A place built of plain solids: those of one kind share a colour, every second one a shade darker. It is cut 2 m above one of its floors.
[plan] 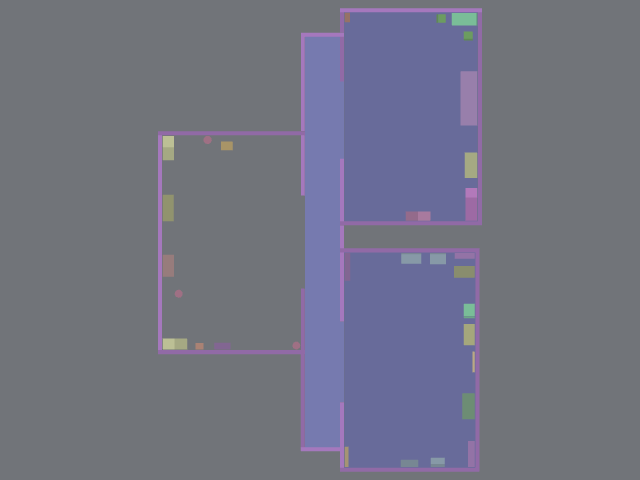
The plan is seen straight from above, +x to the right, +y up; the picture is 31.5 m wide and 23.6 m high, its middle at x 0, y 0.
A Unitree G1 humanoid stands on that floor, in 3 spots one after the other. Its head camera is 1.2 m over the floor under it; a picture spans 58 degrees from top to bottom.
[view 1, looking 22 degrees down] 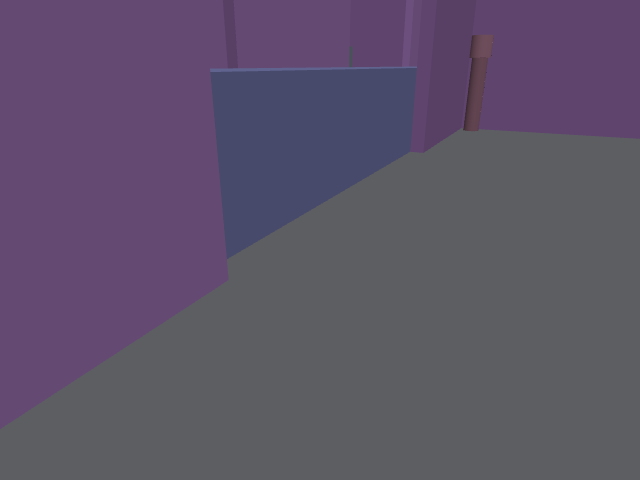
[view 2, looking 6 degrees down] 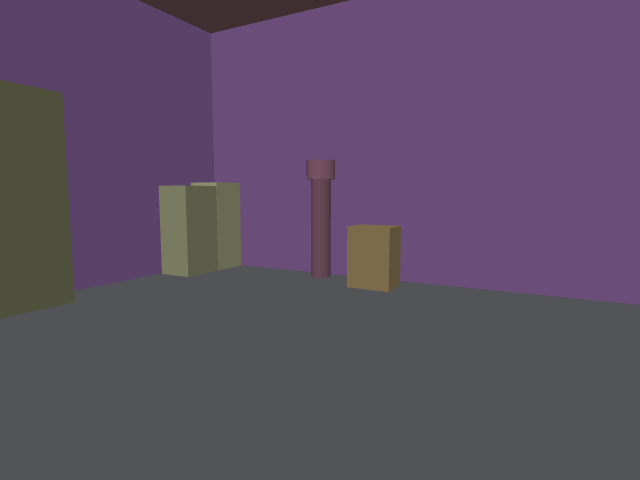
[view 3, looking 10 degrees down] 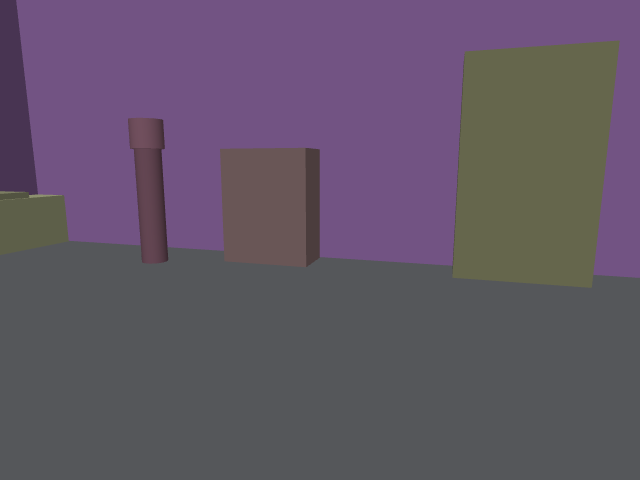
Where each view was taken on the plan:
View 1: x -2.49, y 4.01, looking -63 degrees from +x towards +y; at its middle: ground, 3.20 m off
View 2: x -2.49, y -0.59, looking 119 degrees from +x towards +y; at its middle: floor_lamp_round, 6.19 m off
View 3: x -2.49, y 0.88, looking -163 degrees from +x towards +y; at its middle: wall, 5.61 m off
